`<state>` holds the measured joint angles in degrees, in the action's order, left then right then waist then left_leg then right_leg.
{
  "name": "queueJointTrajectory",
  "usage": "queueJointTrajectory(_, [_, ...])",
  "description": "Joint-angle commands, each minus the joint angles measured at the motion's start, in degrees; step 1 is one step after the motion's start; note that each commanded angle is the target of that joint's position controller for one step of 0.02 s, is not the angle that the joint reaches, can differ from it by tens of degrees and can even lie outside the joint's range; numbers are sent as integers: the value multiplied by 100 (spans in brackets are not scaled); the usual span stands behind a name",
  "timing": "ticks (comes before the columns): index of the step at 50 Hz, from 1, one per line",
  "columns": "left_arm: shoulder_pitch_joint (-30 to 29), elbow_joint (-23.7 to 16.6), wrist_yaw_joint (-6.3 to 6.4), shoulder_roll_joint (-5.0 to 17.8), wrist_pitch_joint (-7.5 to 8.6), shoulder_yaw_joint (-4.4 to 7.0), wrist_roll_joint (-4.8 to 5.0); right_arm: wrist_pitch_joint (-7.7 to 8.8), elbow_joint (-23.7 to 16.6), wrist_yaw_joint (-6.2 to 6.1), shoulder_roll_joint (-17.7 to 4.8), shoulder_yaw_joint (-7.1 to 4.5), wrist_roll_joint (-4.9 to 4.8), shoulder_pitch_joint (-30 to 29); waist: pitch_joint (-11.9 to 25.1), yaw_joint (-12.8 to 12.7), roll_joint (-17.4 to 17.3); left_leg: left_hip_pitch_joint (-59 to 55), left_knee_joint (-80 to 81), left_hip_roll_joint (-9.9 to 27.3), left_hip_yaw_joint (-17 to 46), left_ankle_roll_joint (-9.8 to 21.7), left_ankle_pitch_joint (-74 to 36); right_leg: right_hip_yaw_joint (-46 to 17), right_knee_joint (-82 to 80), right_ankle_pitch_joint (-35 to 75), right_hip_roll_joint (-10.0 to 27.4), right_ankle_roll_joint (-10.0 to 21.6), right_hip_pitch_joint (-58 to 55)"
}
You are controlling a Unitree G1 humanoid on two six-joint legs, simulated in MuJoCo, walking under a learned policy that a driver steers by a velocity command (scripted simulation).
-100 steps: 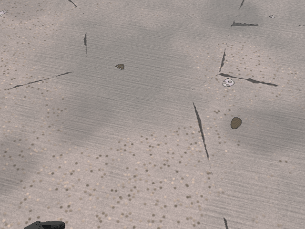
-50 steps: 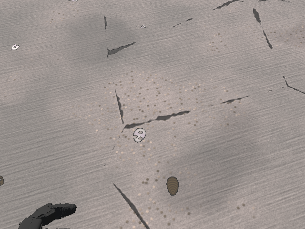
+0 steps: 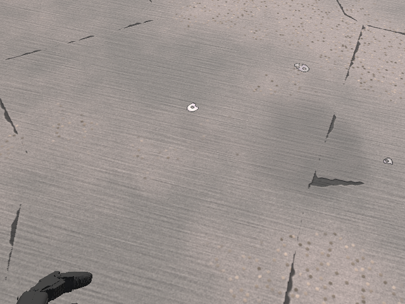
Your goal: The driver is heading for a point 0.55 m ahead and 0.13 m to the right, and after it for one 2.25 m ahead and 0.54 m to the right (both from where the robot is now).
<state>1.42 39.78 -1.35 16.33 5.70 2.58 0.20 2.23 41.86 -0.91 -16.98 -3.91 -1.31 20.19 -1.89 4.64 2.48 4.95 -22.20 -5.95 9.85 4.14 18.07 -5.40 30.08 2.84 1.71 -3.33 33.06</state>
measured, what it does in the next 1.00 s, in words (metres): walks ahead, turning right: right foot, then left foot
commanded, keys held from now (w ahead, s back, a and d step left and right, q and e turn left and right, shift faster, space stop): w+e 1.00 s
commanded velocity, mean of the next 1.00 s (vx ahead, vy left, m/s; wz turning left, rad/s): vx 0.50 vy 0.00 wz -0.34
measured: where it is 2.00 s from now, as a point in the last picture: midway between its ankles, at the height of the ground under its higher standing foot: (260, 148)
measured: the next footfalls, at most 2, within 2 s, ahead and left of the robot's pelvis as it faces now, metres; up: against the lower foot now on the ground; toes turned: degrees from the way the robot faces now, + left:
right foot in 0.08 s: +0.22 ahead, -0.13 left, +0.00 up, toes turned +4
left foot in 0.54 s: +0.47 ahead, +0.08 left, +0.00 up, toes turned -14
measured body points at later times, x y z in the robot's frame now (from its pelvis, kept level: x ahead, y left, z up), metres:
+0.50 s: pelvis +0.27 -0.03 +0.00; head +0.30 -0.04 +0.45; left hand +0.29 +0.26 -0.12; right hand +0.50 -0.27 -0.06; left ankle +0.43 +0.09 -0.72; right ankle +0.18 -0.14 -0.74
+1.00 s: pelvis +0.52 -0.08 -0.01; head +0.55 -0.11 +0.44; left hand +0.83 +0.03 -0.08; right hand +0.40 -0.36 -0.14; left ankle +0.43 +0.09 -0.74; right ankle +0.61 -0.26 -0.72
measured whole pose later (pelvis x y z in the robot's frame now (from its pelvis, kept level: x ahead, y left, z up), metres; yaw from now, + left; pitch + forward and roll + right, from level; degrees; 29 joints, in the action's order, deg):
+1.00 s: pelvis +0.52 -0.08 -0.01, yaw -26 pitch +2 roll +3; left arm 3.8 35.0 -3.3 16.2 1.4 2.6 1.2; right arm 3.9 48.0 -0.2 -17.9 -4.5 -1.1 19.8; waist -2.6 5.7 2.0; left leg -5.4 -14.5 0.4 -12.0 -1.8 21.1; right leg 0.7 36.7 -4.1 3.7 2.6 35.2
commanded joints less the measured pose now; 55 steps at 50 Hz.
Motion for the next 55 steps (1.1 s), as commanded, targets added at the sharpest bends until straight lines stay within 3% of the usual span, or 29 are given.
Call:
queueJointTrajectory(1, [-224, -391, -70, 668, 170, 192, 22, 23, -190, -55, -842, -233, 26, 87, 118, -155, -962, 21, 186, 1593, 1139, 695, -1435, 107, -177, -205, -30, 212, -544])
queueJointTrajectory(3, [432, -185, -43, 805, 200, 283, -21, 3, -181, -28, -746, -199, 55, 6, 324, -484, -1032, -115, -468, 1430, 965, 536, -2559, 415, -446, -480, -165, 521, -1362])
queueJointTrajectory(4, [1082, -70, -18, 993, 218, 349, -89, 3, -219, -3, -535, -108, 106, 31, 942, -773, -810, 103, -1566, 1125, 648, 373, -2756, 100, -317, -448, 194, 829, -2457])
queueJointTrajectory(5, [1785, 26, -16, 1449, 207, 456, -166, 46, -285, -12, -278, -14, 88, 623, 1830, -721, 342, 1637, -3452, 414, 77, -36, -1522, -1803, -296, -825, 1231, 1648, -4428])
queueJointTrajectory(6, [2158, 282, -102, 1404, 146, 475, 0, 107, -275, -13, -288, 32, 24, 907, 1940, -705, 1660, 3122, -4815, -7, -201, -319, 1364, -3988, -1268, -2238, 1894, 2232, -5134])
queueJointTrajectory(7, [1912, 218, -126, 983, 127, 334, 146, 158, -330, 9, -738, -49, -22, 431, 1201, -787, 904, 3769, -5221, 382, 18, -272, 1205, -4004, -1503, -3174, 1827, 2057, -4720])
queueJointTrajectory(8, [1596, 124, -110, 788, 73, 271, 105, 201, -447, 24, -821, -60, -11, -236, 619, -839, 366, 3829, -5164, 611, -166, -241, 753, -3213, -1528, -2960, 1575, 1864, -4045])
queueJointTrajectory(9, [1415, 96, -101, 739, 27, 238, 33, 267, -571, 35, -758, -49, 86, -670, 186, -784, 8, 3817, -4828, 754, -320, -233, 458, -2668, -1629, -2299, 1320, 1801, -3392])
queueJointTrajectory(10, [1326, 76, -76, 659, 20, 203, 3, 308, -607, 41, -707, -68, 179, -762, 126, -660, -10, 3607, -4372, 931, -312, -244, 170, -2331, -1672, -1678, 1132, 1739, -3079])
queueJointTrajectory(13, [1404, 106, 1, 644, -7, 183, 38, 334, -631, 74, -439, -17, 226, -685, 305, -498, 325, 3098, -3432, 960, -501, -433, 26, -1748, -1810, -636, 785, 1764, -2759])
queueJointTrajectory(18, [1717, 236, 171, 979, -121, 300, 121, 370, -822, 113, -179, 116, 178, -1611, 153, -760, 250, 2462, -1501, 699, -664, -714, -1344, -1211, -1876, -424, 544, 1631, -2124])
queueJointTrajectory(23, [2132, 351, 231, 953, -261, 311, 167, 460, -960, 181, -368, 45, 75, -2162, 138, -869, 298, 1825, -622, 479, -498, -695, -1765, -1626, -1478, -878, 616, 1434, -2234])
queueJointTrajectory(25, [2050, 325, 243, 964, -302, 331, 165, 498, -921, 172, -501, -27, 53, -1963, 169, -663, 408, 1367, -370, 504, -494, -549, -1531, -1854, -1178, -928, 646, 1314, -2286])
queueJointTrajectory(27, [1919, 235, 229, 669, -303, 242, 114, 520, -725, 95, -761, -169, 118, -1064, 653, -167, 301, -100, -136, 885, -345, -205, -1343, -1597, -135, -819, 249, 1023, -1873])
queueJointTrajectory(28, [1950, 106, 214, 283, -276, 115, -1, 499, -628, 39, -1112, -262, 175, -166, 1431, 160, -494, -1457, -187, 1943, 664, 157, -987, -1020, 1539, -1887, -168, 795, -1137])
queueJointTrajectory(29, [2595, -102, 226, 115, -220, 48, 178, 392, -455, 88, -1430, -337, 220, 102, 1795, -176, -2191, -2431, 403, 3004, 3084, 960, 472, -359, 3009, -3799, -668, 577, 563])
queueJointTrajectory(30, [2530, 48, 247, 678, -234, 160, 252, 379, -479, 124, -936, -246, 130, -71, 1220, -126, -1588, -2018, 586, 2970, 3271, 947, 1319, -428, 3771, -3529, -190, 489, 1166])
queueJointTrajectory(31, [2056, 22, 236, 887, -268, 229, 211, 373, -492, 118, -604, -158, 105, -266, 613, -44, -1086, -1472, 616, 2692, 2348, 752, 906, -374, 3969, -2990, -26, 450, 1278])
queueJointTrajectory(32, [1867, 23, 233, 816, -297, 236, 157, 372, -491, 131, -484, -108, 144, -506, 354, -145, -749, -961, 725, 2415, 1645, 637, 115, -275, 3927, -2591, 125, 389, 1090])
queueJointTrajectory(34, [1651, -78, 174, 663, -335, 252, 128, 372, -400, 131, -326, -59, 209, -768, 76, -327, -836, -308, 973, 2088, 750, 556, -879, -209, 3637, -2155, 379, 340, 837])
queueJointTrajectory(36, [1537, -186, 124, 438, -390, 205, 145, 422, -305, 132, -374, -93, 182, -783, 51, -373, -900, -51, 1191, 2007, 221, 614, -1405, -61, 3458, -1917, 462, 277, 747])
queueJointTrajectory(39, [1198, -392, 75, 334, -409, 158, 102, 445, -146, 113, -595, -170, 160, -742, -13, -363, -696, -45, 1371, 2058, -336, 727, -2013, -22, 2802, -1365, 524, 170, 908])
queueJointTrajectory(44, [395, -642, -101, 237, -328, 69, 102, 370, 65, 71, -863, -221, 109, -573, -147, -103, -527, -145, 1390, 1939, -1276, 532, -2378, 380, 1245, -117, 397, 307, 478])
queueJointTrajectory(48, [-84, -936, -210, 348, -348, 94, 116, 253, 258, 61, -1070, -282, -6, -298, -251, -68, -551, -765, 1073, 2155, -1599, 351, -2990, 640, 669, -550, 244, 588, 393])
queueJointTrajectory(50, [113, -984, -225, 537, -385, 192, 84, 175, 268, 28, -1246, -332, -40, -295, 20, -299, -726, -979, 342, 2161, -1833, 222, -4783, 962, 582, -1151, -102, 824, -210])
queueJointTrajectory(52, [1532, -655, -150, 1007, -445, 475, 95, 101, 230, -24, -1244, -311, -59, -342, 821, -1117, -637, -387, -1645, 1914, -2136, -36, -5565, 1109, 186, -1011, -555, 1202, -2297])
queueJointTrajectory(53, [2376, -470, -17, 1402, -506, 611, 107, 141, 176, -18, -874, -144, 116, -77, 1394, -1375, 158, 1172, -3406, 1674, -2117, -241, -3245, -247, 105, -893, 311, 1560, -4191])
queueJointTrajectory(54, [2101, -558, -7, 1808, -429, 579, 117, 285, -45, 101, -180, 118, 244, 542, 2121, -662, 1347, 3322, -5167, 592, -1427, -482, 1617, -3526, -627, -2036, 1787, 2568, -5644])
queueJointTrajectory(55, [2281, -602, -28, 1202, -367, 430, 82, 410, 90, 174, -815, -18, -1, -14, 2342, -1182, 470, 3718, -5620, 772, -526, -398, 1496, -3776, -1148, -2421, 1943, 2440, -5537])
